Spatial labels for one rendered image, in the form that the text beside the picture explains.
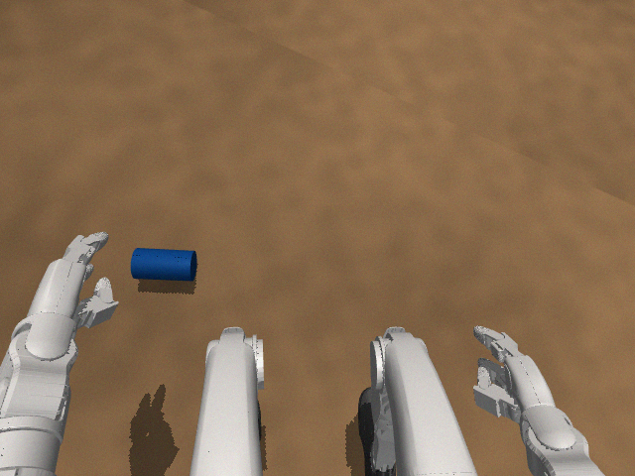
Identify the right robot hand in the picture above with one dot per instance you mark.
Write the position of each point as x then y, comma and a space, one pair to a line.
517, 387

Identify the right robot foot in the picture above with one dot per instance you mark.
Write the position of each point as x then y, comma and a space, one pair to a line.
366, 433

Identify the right robot arm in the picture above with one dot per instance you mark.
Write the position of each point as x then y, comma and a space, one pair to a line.
553, 446

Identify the left robot hand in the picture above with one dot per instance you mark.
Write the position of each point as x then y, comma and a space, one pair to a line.
59, 289

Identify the left robot arm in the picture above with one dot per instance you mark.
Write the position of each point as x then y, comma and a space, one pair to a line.
35, 394

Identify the can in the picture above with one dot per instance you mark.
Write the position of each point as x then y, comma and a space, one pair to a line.
163, 264

